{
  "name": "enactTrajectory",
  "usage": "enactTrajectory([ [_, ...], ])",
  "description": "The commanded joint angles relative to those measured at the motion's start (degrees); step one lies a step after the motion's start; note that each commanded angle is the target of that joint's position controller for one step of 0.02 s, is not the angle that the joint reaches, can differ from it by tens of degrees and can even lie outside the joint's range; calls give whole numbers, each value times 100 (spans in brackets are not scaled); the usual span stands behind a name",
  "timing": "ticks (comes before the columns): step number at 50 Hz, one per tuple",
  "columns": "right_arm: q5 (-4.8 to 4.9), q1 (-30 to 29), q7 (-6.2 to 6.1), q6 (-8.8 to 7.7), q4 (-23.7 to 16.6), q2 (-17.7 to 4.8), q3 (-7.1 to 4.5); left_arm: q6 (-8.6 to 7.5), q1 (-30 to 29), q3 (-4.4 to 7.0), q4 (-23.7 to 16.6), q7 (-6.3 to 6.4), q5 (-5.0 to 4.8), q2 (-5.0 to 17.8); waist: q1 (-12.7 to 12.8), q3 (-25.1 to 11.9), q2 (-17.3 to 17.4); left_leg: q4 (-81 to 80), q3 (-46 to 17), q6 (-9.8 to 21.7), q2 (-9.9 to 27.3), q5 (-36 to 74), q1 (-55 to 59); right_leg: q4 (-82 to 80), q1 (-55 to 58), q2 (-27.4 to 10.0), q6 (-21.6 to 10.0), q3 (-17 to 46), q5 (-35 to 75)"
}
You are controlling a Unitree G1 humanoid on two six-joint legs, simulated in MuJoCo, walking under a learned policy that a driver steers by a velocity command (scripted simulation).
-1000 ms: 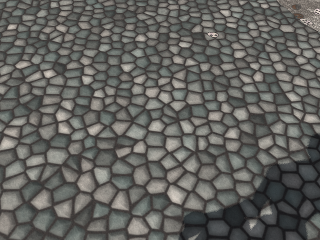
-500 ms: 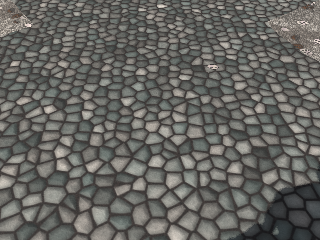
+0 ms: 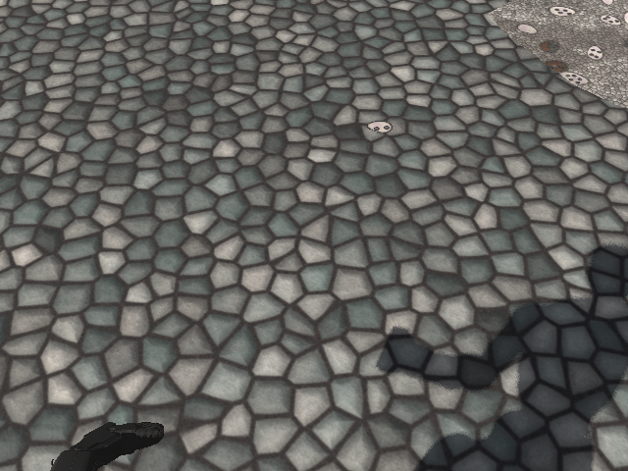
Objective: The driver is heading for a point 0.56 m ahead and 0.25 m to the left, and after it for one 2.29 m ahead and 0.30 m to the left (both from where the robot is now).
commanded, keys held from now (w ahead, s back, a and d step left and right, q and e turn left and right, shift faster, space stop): w+q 0.74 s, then q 0.24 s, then e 0.02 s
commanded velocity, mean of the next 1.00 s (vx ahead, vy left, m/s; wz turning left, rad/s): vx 0.44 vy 0.00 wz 0.46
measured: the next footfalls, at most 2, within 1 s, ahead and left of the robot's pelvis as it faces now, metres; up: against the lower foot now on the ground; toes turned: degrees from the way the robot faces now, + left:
left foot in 0.58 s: +0.45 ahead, +0.15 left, +0.00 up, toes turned +19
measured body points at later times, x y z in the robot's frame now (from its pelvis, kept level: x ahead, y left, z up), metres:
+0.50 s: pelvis +0.26 -0.01 +0.01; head +0.28 +0.01 +0.46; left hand +0.21 +0.26 -0.13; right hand +0.48 -0.21 -0.10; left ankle +0.41 +0.16 -0.68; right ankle +0.14 -0.11 -0.72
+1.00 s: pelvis +0.53 +0.09 +0.01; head +0.56 +0.13 +0.46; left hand +0.61 +0.42 -0.07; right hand +0.72 -0.14 -0.09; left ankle +0.42 +0.14 -0.72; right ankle +0.74 +0.07 -0.70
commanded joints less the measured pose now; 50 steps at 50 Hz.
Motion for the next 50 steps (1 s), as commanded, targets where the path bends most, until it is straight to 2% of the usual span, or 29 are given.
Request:
enactTrajectory([
  [1, -162, -185, -11, 29, -466, -571, -28, 26, 2582, 536, 422, 126, 52, 1458, 1472, -1457, -307, 3583, 51, 507, 587, 3245, -2509, 136, 4063, -978, -625, 1305, -714],
  [2, -38, 504, 32, -80, -469, 244, 179, 10, 2732, 522, 502, 51, 115, 1666, 1028, -2269, -1852, 5403, -318, 284, -455, -663, -4199, -1094, 5215, -2183, -1430, 4220, -2529],
  [3, 135, -45, 54, -197, -486, -481, 9, -42, 2412, 363, 438, 33, 80, 1082, 1169, -1605, -1055, 6068, -957, 407, -176, -700, -4738, -1598, 4582, -2044, -1118, 4327, -3162],
  [4, 256, -580, 53, -264, -688, -785, -92, -96, 1869, 292, 359, 44, 76, 886, 1036, -788, -806, 6109, -844, 540, 90, -131, -5022, -1684, 3764, -1919, -851, 3413, -2807],
  [5, 220, -750, -1, -269, -707, -760, -106, -144, 1421, 245, 304, 38, 107, 764, 821, -475, -383, 5870, -752, 552, 402, 433, -4735, -1800, 2986, -1733, -727, 2659, -1974],
  [6, 130, -750, -38, -226, -687, -667, -147, -186, 1183, 214, 309, 24, 159, 619, 652, -279, -327, 5572, -760, 535, 585, 784, -4459, -1951, 2420, -1541, -647, 2057, -1411],
  [7, 114, -591, -35, -141, -647, -541, -159, -219, 1060, 190, 353, 19, 227, 519, 475, -269, -477, 5392, -818, 527, 733, 981, -4071, -2086, 2059, -1384, -568, 1608, -1090],
  [8, 128, -503, -28, -63, -617, -415, -164, -235, 1040, 180, 407, 20, 234, 438, 402, -233, -493, 5262, -808, 513, 764, 1028, -3930, -2202, 1900, -1292, -561, 1299, -915],
  [10, 134, -637, -40, 64, -686, -336, -189, -265, 1160, 196, 532, 70, 230, 496, 350, -49, -402, 5065, -789, 469, 775, 1221, -4138, -2387, 1738, -1243, -602, 813, -600],
  [12, 97, -1002, -45, 122, -855, -362, -220, -270, 1322, 235, 617, 147, 260, 639, 397, 131, -259, 4676, -912, 401, 766, 1705, -4639, -2503, 1830, -1290, -644, 547, -391],
  [16, 34, -1524, 69, 56, -1072, -347, -238, -226, 1501, 245, 674, 275, 273, 746, 499, 233, -167, 3544, -802, 304, 631, 2787, -4971, -2561, 2161, -1215, -546, -104, 57],
  [22, 13, -2691, 298, 24, -1654, -127, -86, -44, 2190, 286, 868, 352, 174, 895, 939, 541, 23, 2318, -117, 410, 545, 2855, -5292, -2308, 3204, -1408, -472, -763, 796],
  [24, 32, -2884, 386, 25, -1867, -143, -72, 58, 2268, 321, 883, 349, 130, 979, 936, 545, -45, 2125, 107, 510, 442, 2385, -5308, -1970, 3606, -1530, -445, -896, 1485],
  [26, 47, -2738, 450, 40, -1995, -301, -137, 135, 2112, 365, 797, 375, 98, 1140, 713, 270, -281, 2055, 470, 697, 117, 1829, -4665, -1334, 3741, -1553, -336, -1084, 3393],
  [28, 86, -1835, 453, 70, -1895, -672, -333, 227, 1956, 406, 701, 418, 82, 1300, 146, -352, -525, 2074, 729, 972, -346, 1360, -3341, 99, 3616, -1488, -198, -1194, 5009],
  [29, 101, -881, 383, 77, -1676, -1022, -532, 241, 1828, 388, 637, 428, 57, 1296, -372, -841, -410, 1601, 597, 1217, -531, 1714, -1879, 1381, 2977, -1266, 7, -1288, 4554],
  [30, 90, -138, 228, 150, -1516, -1571, -706, 162, 1936, 288, 491, 409, 199, 1025, -494, -1377, 496, 1505, -1052, 1594, 480, 1617, -133, 3245, 1358, -915, 274, -1266, 1701],
  [31, 69, -421, 227, 93, -1694, -1912, -715, -73, 2247, 64, 161, 304, 206, 269, 161, -1970, 1523, 519, -4683, 2822, 1832, 614, 1380, 5144, -991, 481, 591, -289, -2969],
  [32, -21, -247, 241, 40, -1706, -1402, -557, -340, 1526, 166, 29, 207, -35, 809, -243, -2069, 753, 10, -4770, 2598, 1825, 568, 1493, 5416, -1641, 236, 401, 804, -2877],
  [33, -39, -461, 227, -30, -1702, -1082, -482, -452, 1175, 188, -109, 166, -182, 898, -182, -1344, 570, 37, -3787, 2312, 1634, 965, 922, 5102, -1947, -60, 232, 770, -2372],
  [34, -2, -898, 243, -87, -1784, -882, -421, -480, 1187, 190, -39, 205, -91, 855, 141, -841, -23, 28, -3026, 2071, 1334, 1620, -24, 4486, -1637, -346, 203, 746, -1938],
  [35, 0, -1273, 242, -104, -1873, -620, -342, -421, 1148, 253, 41, 257, 86, 901, 332, -561, -198, -78, -2432, 1818, 1026, 2111, -721, 3950, -1218, -522, 213, 692, -1639],
  [36, -65, -1430, 210, -116, -1973, -652, -324, -337, 1334, 282, 19, 249, 119, 916, 548, -530, 115, -191, -2333, 1915, 1012, 2549, -1215, 3794, -835, -592, 303, 745, -1499],
  [38, -26, -1447, 152, -126, -2015, -764, -341, -204, 1375, 303, -34, 258, 196, 883, 664, -335, 74, -272, -1987, 1930, 887, 3503, -1778, 3295, -598, -594, 549, 633, -1432],
  [41, -36, -1273, 4, -56, -2009, -1073, -423, -124, 813, 240, -283, 313, 272, 661, 589, -153, 147, -27, -1257, 1655, 465, 5003, -2385, 2009, -429, -261, 800, 330, -659],
  [43, -1, -1116, -56, 61, -1999, -1086, -443, -123, 506, 175, -389, 283, 254, 503, 425, -325, 375, 208, -1016, 1346, 158, 4907, -2553, 1029, 34, 48, 782, 239, 227],
  [46, 33, -850, -101, 195, -1943, -1037, -433, -93, 91, 176, -600, 214, 160, 574, 216, -489, 620, 463, -1381, 1072, 200, 4065, -2362, 218, 325, 334, 731, 316, 887],
  [48, 26, -857, -145, 249, -1963, -959, -419, -88, 69, 228, -666, 186, 172, 757, 274, -514, 697, 793, -1819, 1007, 315, 3585, -2026, -130, 362, 347, 655, 551, 727],
  [50, -24, -1067, -203, 270, -2059, -864, -391, -145, 461, 292, -548, 163, 217, 961, 479, -636, 792, 1336, -2077, 944, 450, 3644, -1608, -313, 496, 232, 490, 641, 564],
])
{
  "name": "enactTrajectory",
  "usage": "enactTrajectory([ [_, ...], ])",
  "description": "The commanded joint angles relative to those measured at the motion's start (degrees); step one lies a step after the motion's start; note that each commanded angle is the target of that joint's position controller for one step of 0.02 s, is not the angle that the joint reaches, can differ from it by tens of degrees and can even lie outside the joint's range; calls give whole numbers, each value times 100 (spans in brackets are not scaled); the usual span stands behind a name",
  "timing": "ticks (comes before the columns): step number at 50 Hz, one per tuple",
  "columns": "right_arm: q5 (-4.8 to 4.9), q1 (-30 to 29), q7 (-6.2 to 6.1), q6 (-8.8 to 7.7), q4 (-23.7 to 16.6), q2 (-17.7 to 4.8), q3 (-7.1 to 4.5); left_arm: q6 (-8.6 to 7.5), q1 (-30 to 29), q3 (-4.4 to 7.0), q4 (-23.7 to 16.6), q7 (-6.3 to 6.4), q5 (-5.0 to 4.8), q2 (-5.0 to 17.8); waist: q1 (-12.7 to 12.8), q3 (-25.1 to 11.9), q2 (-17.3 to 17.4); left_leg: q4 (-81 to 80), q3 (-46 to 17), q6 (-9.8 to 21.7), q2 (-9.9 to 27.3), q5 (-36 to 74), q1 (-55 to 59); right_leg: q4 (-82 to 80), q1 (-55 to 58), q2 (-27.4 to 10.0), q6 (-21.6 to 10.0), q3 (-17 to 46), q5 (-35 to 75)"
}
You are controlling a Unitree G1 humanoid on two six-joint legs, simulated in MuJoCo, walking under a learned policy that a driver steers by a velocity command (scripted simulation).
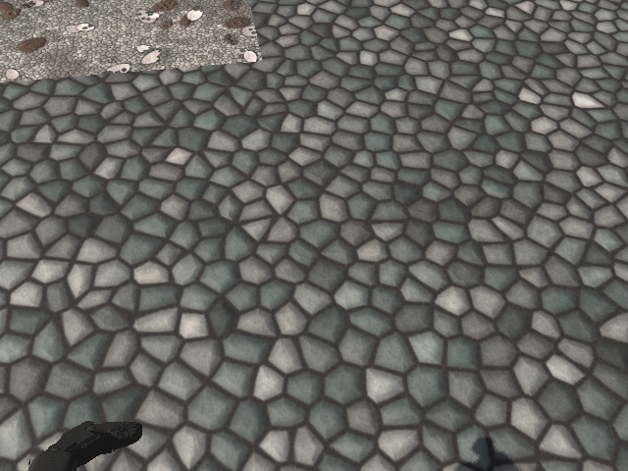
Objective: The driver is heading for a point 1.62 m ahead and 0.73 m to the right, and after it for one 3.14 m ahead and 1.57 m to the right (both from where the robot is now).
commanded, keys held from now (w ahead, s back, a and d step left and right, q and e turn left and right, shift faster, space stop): e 1.00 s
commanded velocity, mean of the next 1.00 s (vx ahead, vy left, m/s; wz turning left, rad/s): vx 0.04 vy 0.00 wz -0.34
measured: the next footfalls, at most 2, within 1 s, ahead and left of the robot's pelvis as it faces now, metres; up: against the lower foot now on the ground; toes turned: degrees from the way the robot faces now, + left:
right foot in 0.04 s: +0.21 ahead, -0.11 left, +0.00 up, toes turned +5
left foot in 0.44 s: +0.16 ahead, +0.11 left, +0.00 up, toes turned -12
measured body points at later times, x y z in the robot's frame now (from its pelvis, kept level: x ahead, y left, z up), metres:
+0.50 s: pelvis +0.09 +0.00 +0.00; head +0.12 +0.02 +0.45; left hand +0.26 +0.27 -0.12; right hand +0.17 -0.29 -0.10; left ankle +0.12 +0.12 -0.74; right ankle +0.15 -0.12 -0.71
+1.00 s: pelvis +0.09 -0.04 +0.00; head +0.12 -0.08 +0.45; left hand +0.36 +0.15 -0.08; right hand +0.08 -0.36 -0.11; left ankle +0.12 +0.11 -0.65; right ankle +0.06 -0.13 -0.74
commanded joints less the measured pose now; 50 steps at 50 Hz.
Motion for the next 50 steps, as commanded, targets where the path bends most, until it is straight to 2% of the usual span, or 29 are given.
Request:
enactTrajectory([
  [1, -37, -316, -89, -21, -414, -573, -108, -150, 640, 235, -132, -21, 91, 791, 559, -860, 928, 732, -854, 252, 1158, 3201, 189, -524, 1333, -13, -274, -182, 587],
  [2, -112, -187, -75, -54, -484, -310, -10, -196, 950, 242, -114, -8, 232, 960, 609, -1400, 518, 1643, -612, 36, 796, 2610, -50, -413, 2377, -597, -555, 215, 2151],
  [3, -169, 729, -67, -86, -382, -60, 77, -176, 1082, 201, -154, 0, 372, 1079, 286, -1963, -679, 3155, -244, -306, 116, -649, -1215, -30, 3903, -1819, -1495, 1638, 4668],
  [4, -69, 1544, -1, -76, -180, -200, 117, -109, 1264, 121, 80, -52, 205, 669, 48, -2562, -1417, 3947, -357, -528, 161, -2127, -1701, -216, 4270, -2529, -2293, 3123, 3491],
  [5, -52, 1328, 23, 18, -12, -646, 26, -56, 926, 24, -31, -118, 17, 352, 155, -2085, -648, 4161, -341, -705, 520, -1882, -1836, -486, 3752, -2168, -2135, 2984, 1697],
  [6, -74, 581, 1, 130, -107, -780, -20, 31, 726, 1, -56, -161, -20, 324, 328, -1479, -283, 4184, -10, -826, 632, -1590, -2072, -622, 3258, -1756, -1820, 2489, 582],
  [7, -123, 168, -38, 223, -201, -801, -52, 116, 509, 3, -97, -183, -29, 428, 331, -1035, -98, 3928, 175, -876, 705, -1373, -2164, -823, 2706, -1507, -1632, 2277, -199],
  [9, -131, -190, -93, 302, -335, -668, -48, 269, 322, 124, -139, -131, -18, 814, 271, -534, -333, 2934, 414, -851, 743, -1145, -1791, -1136, 1848, -1076, -1353, 1864, -840],
  [11, -111, -146, -163, 250, -271, -435, 5, 354, 488, 218, -126, -60, -10, 961, 322, -660, -578, 2280, 595, -846, 560, -1090, -1435, -1198, 1860, -867, -1340, 1687, -735],
  [14, -84, -212, -197, 194, -215, -431, 3, 413, 531, 281, -176, 26, -79, 973, 367, -911, -644, 1754, 501, -777, 523, -524, -1169, -1299, 1936, -905, -1389, 1864, -1159],
  [18, -71, -391, -122, 87, -246, -429, 6, 554, 558, 330, -205, 132, -129, 941, 394, -796, -684, 1046, 478, -666, 494, -77, -893, -1394, 1715, -838, -1328, 2073, -1831],
  [21, -82, -108, -34, -25, -149, -495, -33, 673, 558, 333, -248, 217, -211, 894, 173, -711, -586, -256, 616, -406, 556, 700, -23, -1099, 1208, -528, -1010, 1957, -2133],
  [22, -161, 62, -55, -39, -169, -807, -109, 682, 660, 283, -276, 228, -200, 738, 164, -745, -154, -651, 41, -131, 1302, 594, 484, -534, 649, -253, -730, 1667, -2581],
  [23, -302, -25, -74, -8, -187, -1302, -215, 642, 515, 246, -490, 211, -206, 543, 314, -441, 1330, -1148, -1270, 569, 2373, 593, 302, 732, -283, 587, -419, 487, -3143],
  [24, -478, -439, -62, -35, -373, -1174, -184, 565, 667, 335, -468, 189, -133, 819, 359, -429, 1723, -1290, -1904, 1082, 3070, 1346, -164, 2211, -291, 524, -204, 207, -3619],
  [25, -440, -827, -101, -75, -547, -838, -76, 566, 952, 439, -298, 160, -141, 1061, 534, -461, 1248, -1140, -1462, 1031, 2881, 1861, -230, 3034, -190, 391, -120, 369, -3372],
  [27, -197, -1201, -119, -114, -644, -623, -5, 704, 1361, 461, -30, 192, -134, 961, 671, -406, 865, -836, -502, 606, 2331, 2374, 24, 3747, -367, 338, 84, 263, -2803],
  [28, -153, -1144, -121, -107, -626, -598, 24, 754, 1345, 426, -44, 190, -132, 841, 603, -354, 844, -755, -253, 616, 2278, 2816, 87, 4013, -476, 298, 187, 213, -2682],
  [31, -179, -747, -153, -15, -525, -689, -1, 778, 844, 313, -372, 130, -209, 642, 309, -300, 1025, -743, 219, 741, 2173, 3123, 511, 3468, -676, 102, 403, -136, -2335],
  [35, -166, -606, -149, 79, -509, -998, -113, 782, 527, 202, -700, -5, -189, 535, 110, -477, 1183, -682, 465, 826, 2388, 3203, 701, 2317, -86, -172, 418, -449, -2425],
  [40, -23, -720, -15, 68, -505, -1184, -202, 853, 662, 265, -839, -117, -187, 698, 202, -510, 1310, -381, 731, 697, 2563, 3275, 448, 1005, 888, -81, 53, -881, -2247],
  [42, 91, -779, 8, 35, -451, -1096, -191, 870, 1062, 330, -734, -126, -169, 726, 472, -580, 1146, 221, 1052, 310, 2405, 2900, 127, -232, 1752, 97, -277, -991, -1258],
  [43, 21, -426, 39, -4, -322, -886, -142, 866, 1352, 440, -678, -60, -162, 1000, 516, -794, 540, 1032, 1468, -130, 2113, 2147, -492, -662, 2722, -75, -521, -491, -165],
  [44, -330, -503, 74, -34, -605, -423, 26, 848, 1591, 617, -780, 60, -110, 1795, 422, -1010, -1351, 2943, 1905, -762, 1381, -1012, -2360, -463, 3983, -1705, -1285, 1701, 2532],
  [45, -277, -1025, 40, -57, -810, -574, -4, 715, 1608, 542, -879, -13, 53, 1705, 776, -1291, -1190, 4039, 1003, -908, 809, -2226, -3020, -597, 3613, -2426, -2432, 2577, 2919],
  [46, -133, -1203, 17, -31, -817, -817, -76, 595, 1500, 478, -858, -59, 71, 1480, 814, -1118, -606, 4463, 664, -868, 950, -1916, -3077, -700, 3407, -2114, -2352, 2095, 2413],
  [47, -81, -1186, -12, -8, -790, -843, -98, 530, 1220, 442, -834, -30, -1, 1319, 633, -854, -467, 4371, 593, -804, 1040, -1393, -3125, -701, 3194, -1721, -1991, 1626, 1845],
  [49, -165, -1039, -106, 42, -695, -900, -144, 562, 789, 366, -894, 48, -150, 1109, 417, -672, -326, 3944, 532, -837, 1085, -695, -2941, -759, 2767, -1322, -1610, 1305, 1235],
  [50, -171, -936, -95, 40, -680, -860, -142, 591, 756, 351, -923, 78, -127, 1109, 350, -728, -404, 3922, 578, -871, 976, -473, -2691, -792, 2568, -1215, -1604, 1252, 1244],
])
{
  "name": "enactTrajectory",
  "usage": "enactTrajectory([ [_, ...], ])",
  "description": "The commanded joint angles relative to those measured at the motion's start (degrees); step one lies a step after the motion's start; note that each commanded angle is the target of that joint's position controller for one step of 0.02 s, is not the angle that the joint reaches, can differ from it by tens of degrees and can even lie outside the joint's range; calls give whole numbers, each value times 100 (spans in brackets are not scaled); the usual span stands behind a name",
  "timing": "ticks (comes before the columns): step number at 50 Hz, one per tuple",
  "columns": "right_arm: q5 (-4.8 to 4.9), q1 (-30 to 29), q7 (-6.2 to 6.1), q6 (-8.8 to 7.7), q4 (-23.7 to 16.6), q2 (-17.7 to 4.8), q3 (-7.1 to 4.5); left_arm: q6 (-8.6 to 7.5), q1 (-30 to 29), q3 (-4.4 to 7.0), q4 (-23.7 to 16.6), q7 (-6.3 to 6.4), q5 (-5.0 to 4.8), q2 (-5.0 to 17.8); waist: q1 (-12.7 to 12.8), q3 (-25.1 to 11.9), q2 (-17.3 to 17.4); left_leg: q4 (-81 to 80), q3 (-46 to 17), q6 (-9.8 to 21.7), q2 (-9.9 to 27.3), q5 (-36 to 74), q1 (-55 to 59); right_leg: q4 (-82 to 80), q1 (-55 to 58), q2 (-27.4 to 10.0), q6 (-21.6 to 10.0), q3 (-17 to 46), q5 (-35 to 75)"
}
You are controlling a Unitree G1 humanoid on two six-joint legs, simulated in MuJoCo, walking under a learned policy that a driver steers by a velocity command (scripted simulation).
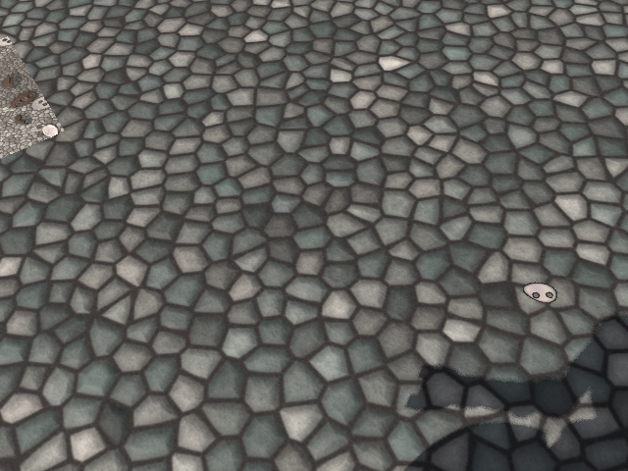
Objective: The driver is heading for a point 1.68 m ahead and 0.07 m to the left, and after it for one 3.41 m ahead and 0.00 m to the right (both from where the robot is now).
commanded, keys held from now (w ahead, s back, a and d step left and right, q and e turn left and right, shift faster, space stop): e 0.02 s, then no key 0.68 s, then w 0.30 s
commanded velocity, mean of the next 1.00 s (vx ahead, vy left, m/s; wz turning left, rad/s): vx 0.07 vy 0.00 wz -0.15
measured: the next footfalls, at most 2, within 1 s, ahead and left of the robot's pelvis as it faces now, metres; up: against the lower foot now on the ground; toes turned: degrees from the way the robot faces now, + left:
left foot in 0.30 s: +0.07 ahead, +0.14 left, +0.00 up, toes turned -7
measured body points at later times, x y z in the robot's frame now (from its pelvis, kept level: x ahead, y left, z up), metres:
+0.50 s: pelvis +0.02 +0.03 +0.00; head +0.03 +0.04 +0.45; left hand +0.18 +0.27 -0.12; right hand +0.14 -0.24 -0.10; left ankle +0.03 +0.15 -0.74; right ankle +0.01 -0.10 -0.74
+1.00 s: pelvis +0.08 +0.00 -0.01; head +0.08 -0.02 +0.44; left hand +0.19 +0.27 -0.12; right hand +0.12 -0.28 -0.14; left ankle +0.02 +0.14 -0.72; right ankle +0.05 -0.09 -0.74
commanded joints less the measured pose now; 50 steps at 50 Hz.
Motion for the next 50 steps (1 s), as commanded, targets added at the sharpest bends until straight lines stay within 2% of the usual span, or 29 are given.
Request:
enactTrajectory([
  [1, -12, 21, -41, -78, -429, -509, -141, -68, -172, 251, -419, 112, -8, 955, -49, -874, -867, 24, -313, -67, -38, 537, -582, -843, 1042, -1362, -1136, 1551, 2723],
  [3, 27, 92, -25, -75, -391, -405, -97, -63, -157, 229, -414, 156, 10, 904, -27, -948, -890, -544, -270, -113, -64, 720, -452, -847, 1085, -1325, -1127, 1478, 2499],
  [6, 23, -42, 12, -66, -435, -288, -25, -42, -117, 211, -361, 190, 30, 919, 98, -911, -978, -1331, -262, -126, -38, 857, -37, -855, 871, -1283, -1102, 1518, 1846],
  [11, 74, -101, 93, -111, -517, -350, -15, -11, -136, 137, -259, 109, 74, 891, 218, -649, -1080, -2291, -174, 10, -78, 717, 667, -816, 449, -1305, -1104, 1865, 1121],
  [13, 72, 64, 137, -163, -480, -261, 4, -7, -256, 62, -214, 95, 35, 771, 54, -619, -998, -3193, -100, 125, -114, 1139, 1164, -624, 364, -1204, -967, 1903, 1159],
  [14, 37, 206, 164, -199, -434, -192, 26, -12, -259, 7, -171, 97, 8, 657, -83, -615, -902, -4016, -64, 216, -122, 1840, 1654, -522, 222, -1062, -782, 1836, 1083],
  [15, -56, 256, 161, -231, -460, -322, 25, -52, -36, -54, -103, 98, 56, 494, -32, -707, -652, -4262, -412, 343, 223, 2572, 2198, -396, -5, -856, -468, 1743, 703],
  [16, -138, 285, 126, -235, -547, -754, -40, -104, 230, -95, -92, 88, 179, 362, 231, -850, 246, -4216, -1141, 676, 1029, 3729, 2500, 238, -243, -349, -122, 1221, -121],
  [17, -164, 1, 156, -228, -464, -623, 18, -120, 349, -80, -90, 89, 140, 336, 495, -800, 937, -4299, -1508, 1292, 1339, 3375, 1820, 211, 13, -60, 133, 658, -805],
  [18, -121, -279, 195, -251, -562, -277, 111, -107, 241, -53, -19, 113, 184, 519, 410, -681, 779, -4418, -1398, 1302, 1139, 2602, 1503, 69, 382, -205, 280, 594, -522],
  [19, -113, -240, 206, -265, -540, -204, 129, -84, 43, -20, -2, 120, 178, 573, 271, -621, 684, -4373, -1113, 1029, 798, 2004, 1511, 5, 413, -160, 274, 590, -206],
  [21, -85, -152, 214, -314, -515, -309, 136, 7, -22, -15, 31, 129, 171, 538, 165, -392, 549, -4306, -813, 722, 512, 1528, 1381, -90, 387, -211, 203, 688, 151],
  [23, -77, 6, 187, -334, -484, -303, 153, -2, 24, -30, 102, 109, 121, 458, 112, -316, 297, -4142, -610, 603, 359, 1547, 1451, -168, 315, -241, 114, 749, 309],
  [28, -40, 128, 140, -294, -498, -205, 206, -81, 102, -30, 292, 117, 108, 354, 14, -432, -152, -3873, -458, 631, 237, 1902, 1704, -209, 284, -283, 148, 816, 665],
  [32, -34, 127, 156, -272, -482, -143, 236, -91, 181, -25, 427, 148, 100, 326, 16, -434, -292, -3820, -396, 631, 168, 2002, 1721, -217, 363, -305, 176, 845, 802],
  [35, -30, 141, 174, -274, -437, -111, 253, -86, 235, -21, 525, 179, 96, 331, 31, -422, -299, -3825, -363, 623, 130, 2050, 1700, -211, 449, -321, 185, 856, 892],
  [36, -36, 216, 175, -267, -387, -87, 262, -77, 327, -32, 592, 193, 94, 295, 36, -532, -263, -3891, -334, 635, 86, 1550, 1726, -208, 509, -258, 176, 783, 452],
  [38, 22, 289, 157, -229, -339, -260, 206, -74, 405, -7, 656, 215, 41, 335, 7, -254, -12, -4108, -549, 852, 108, -231, 1569, 76, 90, 10, 91, 475, -1200],
  [39, 63, 402, 135, -225, -305, -344, 183, -119, 355, -9, 609, 212, 20, 313, -34, 13, 213, -4390, -986, 1069, 365, -1074, 1507, 328, -339, 73, 69, 323, -1694],
  [41, 118, 761, 103, -273, -175, -586, 116, -315, 104, -38, 435, 163, -51, 156, -102, 398, 725, -5158, -2369, 1636, 1343, -2003, 1630, 1131, -1021, 11, 82, -117, -1334],
  [42, 132, 832, 84, -301, -141, -659, 87, -414, -57, -33, 371, 131, -77, 187, -149, 580, 710, -5323, -2750, 1816, 1619, -1893, 1522, 1322, -1172, -185, 46, -57, -1201],
  [43, 123, 824, 77, -329, -131, -682, 76, -491, -90, -17, 353, 90, -92, 216, -134, 583, 690, -5338, -2766, 1841, 1681, -1570, 1546, 1392, -1197, -300, -13, -5, -1268],
  [44, 131, 728, 91, -339, -160, -666, 78, -551, 5, -15, 384, 42, -106, 202, -57, 489, 693, -5293, -2524, 1758, 1599, -1211, 1580, 1170, -1020, -350, -91, -46, -1368],
  [45, 179, 500, 114, -318, -217, -645, 87, -603, 230, -14, 482, -9, -119, 176, 113, 391, 664, -5210, -2076, 1588, 1378, -842, 1360, 594, -421, -320, -174, -166, -1160],
  [46, 222, 258, 136, -289, -280, -612, 98, -636, 635, 13, 697, -44, -109, 173, 348, 230, 616, -5002, -1515, 1378, 1026, -412, 885, -24, 608, -139, -202, -378, -449],
  [47, 196, 207, 145, -286, -307, -456, 136, -634, 1079, 76, 928, -57, -62, 258, 506, 7, 497, -4539, -1081, 1178, 697, 28, 511, -81, 1463, -47, -140, -327, 7],
  [48, 138, 37, 162, -323, -411, -128, 240, -636, 1644, 159, 1056, -36, -46, 503, 720, -171, -116, -3393, -500, 870, 275, 490, 25, -529, 2068, -631, -328, 606, -431],
  [49, 151, -30, 149, -427, -701, 90, 299, -656, 2154, 317, 1098, -56, -43, 1169, 776, -304, -1718, -1493, 265, 466, -444, 332, -1046, -1441, 2679, -1858, -1063, 2947, -1298],
  [50, 249, -44, 123, -523, -717, -267, 193, -708, 2096, 230, 1024, -80, 19, 948, 762, -145, -1468, -325, -320, 479, -370, -529, -1736, -1763, 2652, -2351, -1546, 3924, -1342],
])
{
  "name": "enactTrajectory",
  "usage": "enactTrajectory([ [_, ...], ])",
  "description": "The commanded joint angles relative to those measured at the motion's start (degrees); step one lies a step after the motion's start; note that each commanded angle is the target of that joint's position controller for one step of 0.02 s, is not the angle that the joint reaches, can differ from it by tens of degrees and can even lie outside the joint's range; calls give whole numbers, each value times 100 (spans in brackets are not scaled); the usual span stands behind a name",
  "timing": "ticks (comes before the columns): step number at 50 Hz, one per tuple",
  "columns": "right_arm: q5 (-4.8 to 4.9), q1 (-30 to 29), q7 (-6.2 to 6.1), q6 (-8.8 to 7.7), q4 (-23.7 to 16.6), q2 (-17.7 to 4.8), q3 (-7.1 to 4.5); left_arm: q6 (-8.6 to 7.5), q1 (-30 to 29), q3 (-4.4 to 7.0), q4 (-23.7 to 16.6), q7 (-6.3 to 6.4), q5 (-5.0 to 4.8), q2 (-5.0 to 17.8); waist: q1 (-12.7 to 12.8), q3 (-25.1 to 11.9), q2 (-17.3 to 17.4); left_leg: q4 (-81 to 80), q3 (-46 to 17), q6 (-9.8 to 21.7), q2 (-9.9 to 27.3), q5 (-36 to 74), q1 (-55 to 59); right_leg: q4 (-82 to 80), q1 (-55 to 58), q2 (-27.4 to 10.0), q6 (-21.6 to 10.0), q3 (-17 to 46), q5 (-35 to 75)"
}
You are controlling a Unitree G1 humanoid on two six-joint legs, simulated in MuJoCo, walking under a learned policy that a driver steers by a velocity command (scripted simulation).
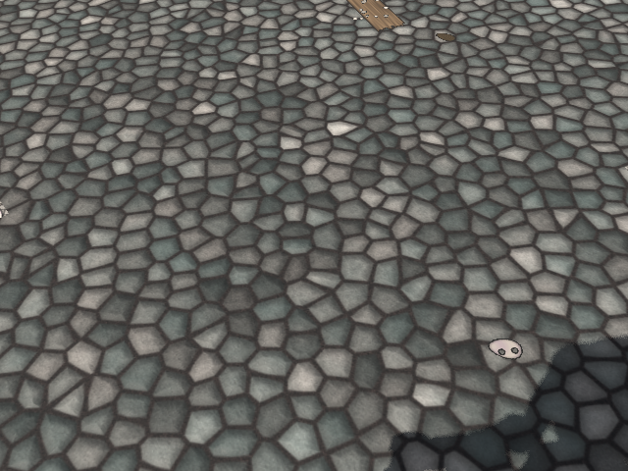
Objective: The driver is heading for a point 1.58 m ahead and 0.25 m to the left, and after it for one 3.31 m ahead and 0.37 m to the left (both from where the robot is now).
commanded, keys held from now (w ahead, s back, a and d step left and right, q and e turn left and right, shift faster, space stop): w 0.12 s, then no key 0.66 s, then w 0.22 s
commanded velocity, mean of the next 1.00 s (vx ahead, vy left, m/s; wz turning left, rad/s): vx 0.18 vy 0.00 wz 0.00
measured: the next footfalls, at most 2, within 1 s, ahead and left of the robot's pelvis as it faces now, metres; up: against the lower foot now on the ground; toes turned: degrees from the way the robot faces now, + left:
left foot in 0.36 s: +0.34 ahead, +0.12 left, +0.00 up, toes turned +0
right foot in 0.70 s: +0.29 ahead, -0.11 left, +0.00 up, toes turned +0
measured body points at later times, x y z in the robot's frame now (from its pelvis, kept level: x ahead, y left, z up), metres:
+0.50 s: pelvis +0.19 +0.03 +0.00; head +0.23 +0.04 +0.44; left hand +0.23 +0.31 -0.14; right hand +0.37 -0.21 -0.10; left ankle +0.30 +0.12 -0.73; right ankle +0.07 -0.10 -0.66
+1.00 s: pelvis +0.30 +0.03 +0.00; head +0.30 +0.03 +0.45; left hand +0.33 +0.29 -0.14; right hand +0.39 -0.24 -0.12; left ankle +0.31 +0.12 -0.73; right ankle +0.25 -0.11 -0.73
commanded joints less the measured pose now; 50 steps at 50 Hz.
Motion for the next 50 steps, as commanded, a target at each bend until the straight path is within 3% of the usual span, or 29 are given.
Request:
enactTrajectory([
  [1, 157, -880, 21, -357, -888, -642, -158, -151, 1049, 205, -48, -6, 62, 910, 447, 415, -1007, 2442, -413, 178, 31, -443, -3668, -1995, 2294, -2221, -1465, 3759, -870],
  [3, 59, -915, 97, -419, -800, -565, -156, -143, 736, 135, -143, -4, 56, 753, 314, 479, -597, 2367, -278, 325, 371, 504, -3890, -2092, 2241, -1873, -1127, 2805, -320],
  [5, -11, -1012, 208, -413, -807, -480, -162, -70, 683, 31, -145, -1, 94, 524, 242, 434, -695, 2001, -104, 265, 535, 1084, -3538, -2229, 1958, -1540, -905, 2008, 866],
  [7, -56, -1160, 281, -377, -865, -322, -116, -13, 735, 29, -117, 37, 57, 601, 248, 451, -693, 1501, 174, 78, 474, 1383, -3329, -2253, 1732, -1361, -896, 1403, 2208],
  [10, -86, -1738, 318, -395, -1095, -3, 16, 108, 694, 33, -77, 177, 87, 785, 323, 502, -668, -20, 556, -119, 192, 2131, -2323, -2108, 953, -957, -695, 541, 3678],
  [13, -45, -1907, 350, -389, -1156, -154, -31, 146, 947, 67, 60, 215, 65, 960, 346, 347, -883, -734, 526, -73, -56, 2910, -1489, -1981, 818, -1080, -636, 519, 3765],
  [15, -67, -1701, 339, -379, -1114, -394, -120, 131, 704, 85, 45, 223, 10, 972, 87, 224, -940, -1020, 288, 131, -69, 2915, -1202, -1676, 1042, -1220, -492, 608, 3900],
  [17, -164, -867, 281, -387, -822, -653, -253, 150, 391, 120, -14, 234, -6, 1006, -412, -248, -876, -1294, 338, 377, -244, 3036, -257, -767, 1193, -1096, -294, 546, 4597],
  [18, -205, -392, 225, -391, -670, -821, -314, 157, 454, 99, -31, 227, 29, 925, -623, -605, -625, -1481, 293, 511, -94, 3867, 603, 86, 954, -801, -98, 407, 4328],
  [19, -340, 100, 167, -372, -622, -1195, -356, 141, 802, -4, -141, 219, 213, 606, -568, -1410, 326, -934, -806, 940, 1041, 6106, 2266, 1678, -190, -367, 147, 281, 2108],
  [20, -392, 70, 202, -319, -601, -1032, -249, 161, 1886, -185, 99, 161, 153, 24, -116, -2424, 1446, -1241, -2701, 2039, 2407, 6639, 3221, 3432, -1166, 272, 446, 619, -2141],
  [21, -232, -143, 240, -245, -633, -695, -198, 225, 1774, -33, 278, 135, 39, 646, -231, -2283, 782, -1716, -2812, 1932, 2092, 5204, 2494, 3895, -1135, 65, 497, 1068, -2099],
  [22, -111, -702, 249, -216, -666, -527, -149, 303, 1156, 31, 120, 152, -52, 804, -164, -1282, 455, -1937, -2163, 1690, 1847, 4066, 1734, 3960, -1607, -171, 533, 786, -1820],
  [23, -112, -1042, 248, -194, -659, -376, -95, 380, 746, 32, 36, 218, -15, 748, -93, -805, 57, -2180, -1808, 1482, 1581, 3354, 1004, 3698, -1614, -365, 561, 649, -1480],
  [24, -166, -1306, 248, -185, -647, -298, -63, 476, 584, 54, -2, 284, 38, 700, 35, -489, 19, -2428, -1476, 1352, 1404, 2884, 262, 3320, -1355, -518, 591, 652, -1186],
  [25, -256, -1470, 252, -179, -601, -355, -83, 564, 654, 44, 0, 321, 60, 599, 192, -355, 250, -2639, -1212, 1244, 1219, 2530, -360, 2871, -874, -605, 604, 624, -961],
  [28, -331, -1572, 211, -184, -458, -344, -98, 623, 694, -15, 40, 401, 129, 370, 253, -431, 495, -2751, -757, 1288, 1001, 2335, -839, 1665, -171, -534, 617, 415, -875],
  [31, -243, -1555, 125, -102, -341, -477, -128, 632, 464, -3, 41, 374, 141, 441, 180, -532, 412, -2852, -807, 1215, 1018, 834, -949, 741, 310, -500, 506, 325, 109],
  [33, -191, -1588, 89, -42, -257, -390, -82, 619, 425, 3, 77, 339, 211, 417, 265, -333, 312, -2856, -735, 930, 862, -291, -1361, 161, 785, -405, 372, 199, 625],
  [35, -222, -1316, 98, -30, -76, -152, 13, 586, 224, -3, -65, 357, 287, 534, 203, 69, 17, -2619, -589, 418, 542, -926, -1522, -640, 725, -759, 138, 640, 609],
  [36, -201, -1055, 90, -11, -63, -264, -47, 573, -7, 105, -35, 385, 208, 971, -158, 348, -678, -2413, -178, 216, 160, -553, -1155, -805, -119, -798, -30, 769, -488],
  [38, -222, -1148, 40, 1, -7, -292, -54, 448, -210, 5, 1, 362, 218, 528, -144, 358, -914, -1918, -25, 146, 74, 360, -267, -1151, -821, -691, 78, 729, -1084],
  [40, -215, -950, -10, 36, 146, -300, -65, 341, -218, 6, 60, 336, 180, 484, -158, 164, -913, -1680, 106, 235, -7, 372, -98, -1111, -698, -603, 164, 653, -999],
  [42, -134, -938, -14, 22, 207, -352, -103, 297, 34, 55, 94, 338, 97, 628, -36, 216, -745, -1377, 243, 366, -145, -556, -574, -1076, -507, -642, -49, 771, -1762],
  [43, -99, -1022, 2, -25, 196, -281, -96, 271, 158, 84, 102, 336, 63, 716, 39, 332, -773, -1184, 295, 389, -188, -691, -891, -1198, -393, -797, -210, 1017, -2100],
  [45, -44, -1246, 80, -193, 137, -107, -82, 186, 490, 162, 182, 331, -3, 945, 180, 474, -1172, -388, 552, 374, -303, -16, -1503, -1753, 104, -1529, -695, 2077, -2431],
  [47, 4, -1328, 170, -354, 108, -141, -101, 123, 417, 193, 188, 330, -46, 986, 132, 632, -1261, -237, 363, 541, -54, 197, -1746, -1909, 316, -1978, -994, 2599, -1816],
  [48, 29, -1255, 207, -406, 145, -144, -106, 111, 280, 184, 154, 312, -59, 935, 32, 597, -1166, -565, 375, 619, -27, 155, -1553, -1823, 356, -1921, -929, 2423, -1405],
  [50, 25, -557, 228, -425, 512, -224, -176, 139, -185, 178, 32, 256, -87, 894, -369, 302, -956, -1412, 495, 644, -167, 942, 104, -1483, -306, -1422, -592, 1610, -533],
])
